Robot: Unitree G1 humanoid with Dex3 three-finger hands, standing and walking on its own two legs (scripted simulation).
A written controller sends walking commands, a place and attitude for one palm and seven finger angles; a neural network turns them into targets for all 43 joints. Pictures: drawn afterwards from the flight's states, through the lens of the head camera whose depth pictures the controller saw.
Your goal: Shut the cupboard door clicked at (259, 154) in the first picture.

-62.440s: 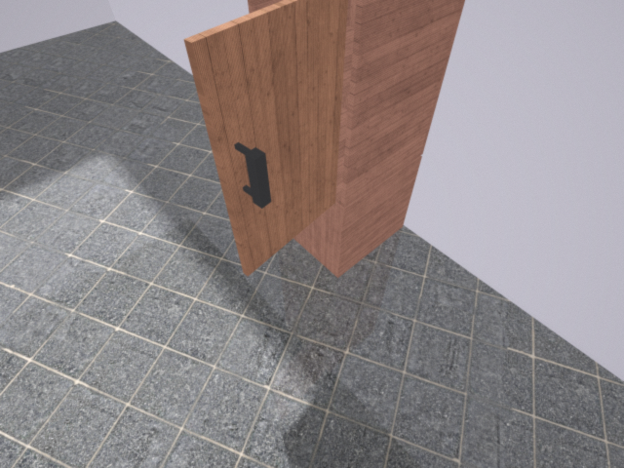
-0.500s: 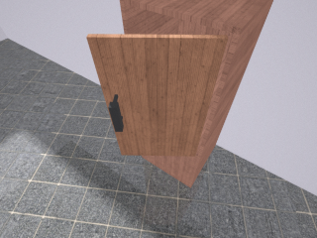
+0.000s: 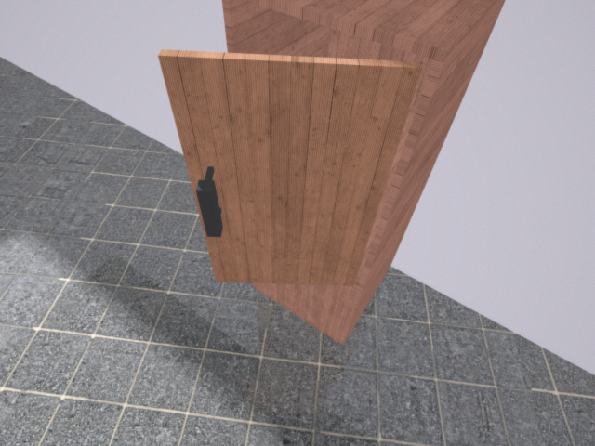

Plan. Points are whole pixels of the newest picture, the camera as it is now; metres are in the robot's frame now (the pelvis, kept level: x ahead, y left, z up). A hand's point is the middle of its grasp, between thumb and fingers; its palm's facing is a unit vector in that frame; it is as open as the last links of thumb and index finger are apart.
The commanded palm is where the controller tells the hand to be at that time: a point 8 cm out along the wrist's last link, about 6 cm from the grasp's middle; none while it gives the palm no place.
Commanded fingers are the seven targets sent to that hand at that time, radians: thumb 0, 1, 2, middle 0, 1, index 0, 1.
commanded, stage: look again from close up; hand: left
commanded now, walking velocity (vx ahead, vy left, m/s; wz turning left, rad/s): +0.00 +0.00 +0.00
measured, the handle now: (212, 201) +0.52 +0.18 -0.02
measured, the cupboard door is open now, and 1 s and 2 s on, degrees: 33 33 33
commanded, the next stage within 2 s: shuffle to correct the standing spot in 0.50 s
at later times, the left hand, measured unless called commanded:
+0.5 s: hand out of the picture +0.04 +0.24 -0.17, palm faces +0.01 -0.96 -0.26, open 7.3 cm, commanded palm none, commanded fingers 0.00 0.90 0.90 -0.20 -0.30 -0.20 -0.30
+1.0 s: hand out of the picture -0.06 +0.18 -0.18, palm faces +0.03 -0.98 -0.18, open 7.3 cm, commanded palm none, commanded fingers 0.00 0.90 0.90 -0.20 -0.30 -0.20 -0.30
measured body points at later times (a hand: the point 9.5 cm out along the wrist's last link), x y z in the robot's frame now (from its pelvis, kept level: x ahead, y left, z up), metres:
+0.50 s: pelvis -0.02 +0.03 -0.01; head -0.03 +0.04 +0.44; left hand +0.04 +0.29 -0.15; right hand +0.08 -0.24 -0.13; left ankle +0.02 +0.11 -0.74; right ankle -0.01 -0.11 -0.74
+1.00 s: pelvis -0.01 +0.01 -0.01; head -0.01 +0.02 +0.44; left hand -0.06 +0.24 -0.16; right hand -0.02 -0.21 -0.17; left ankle +0.02 +0.11 -0.74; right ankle -0.01 -0.11 -0.74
